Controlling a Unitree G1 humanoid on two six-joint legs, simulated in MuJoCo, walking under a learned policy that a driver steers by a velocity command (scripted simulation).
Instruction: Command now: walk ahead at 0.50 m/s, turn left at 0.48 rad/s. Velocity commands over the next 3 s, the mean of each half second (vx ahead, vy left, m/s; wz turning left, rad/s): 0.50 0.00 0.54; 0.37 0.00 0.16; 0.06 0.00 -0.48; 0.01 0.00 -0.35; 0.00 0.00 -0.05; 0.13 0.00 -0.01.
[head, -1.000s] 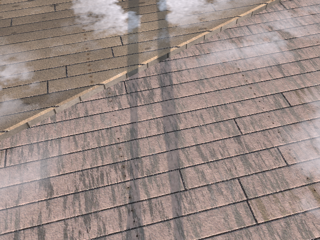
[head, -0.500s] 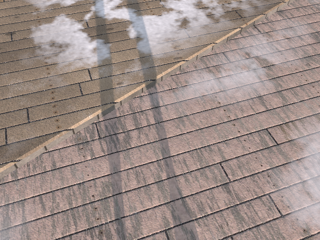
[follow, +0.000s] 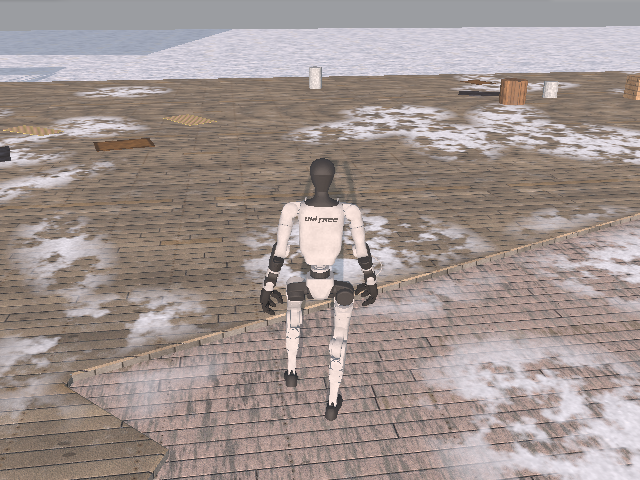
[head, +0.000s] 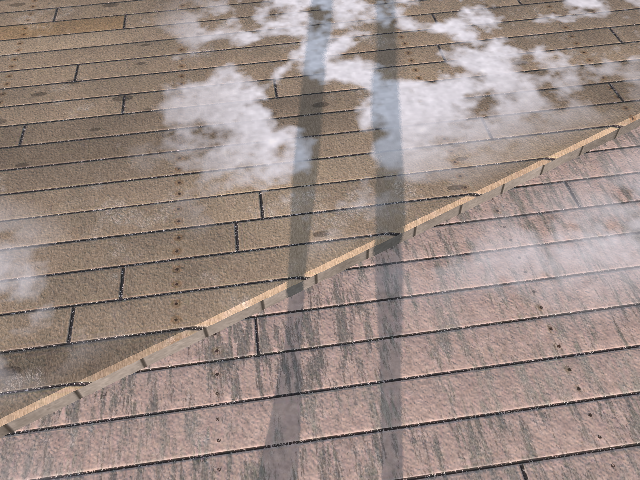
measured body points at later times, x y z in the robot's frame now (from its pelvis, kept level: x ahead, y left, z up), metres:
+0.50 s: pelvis +0.26 +0.06 +0.00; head +0.29 +0.08 +0.45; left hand +0.34 +0.35 -0.12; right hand +0.36 -0.20 -0.13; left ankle +0.23 +0.09 -0.75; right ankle +0.40 -0.09 -0.67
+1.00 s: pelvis +0.50 +0.08 +0.00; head +0.56 +0.08 +0.44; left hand +0.46 +0.35 -0.13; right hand +0.70 -0.12 -0.14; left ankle +0.44 +0.20 -0.67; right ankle +0.59 +0.03 -0.75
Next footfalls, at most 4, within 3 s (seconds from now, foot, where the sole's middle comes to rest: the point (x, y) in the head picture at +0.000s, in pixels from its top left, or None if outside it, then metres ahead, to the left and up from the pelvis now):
0.22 left None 0.27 0.10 -0.78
0.76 right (328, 422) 0.62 0.05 -0.78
1.28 left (243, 448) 0.56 0.23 -0.78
1.74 right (348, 470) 0.52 0.00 -0.78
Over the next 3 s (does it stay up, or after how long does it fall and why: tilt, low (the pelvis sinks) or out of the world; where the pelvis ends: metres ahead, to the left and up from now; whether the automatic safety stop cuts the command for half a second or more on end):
stays up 0.52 0.08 -0.01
